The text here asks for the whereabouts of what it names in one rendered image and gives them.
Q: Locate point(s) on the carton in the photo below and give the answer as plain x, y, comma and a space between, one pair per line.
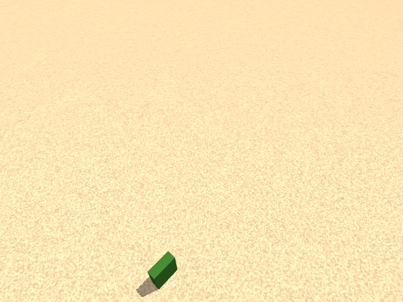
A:
163, 270

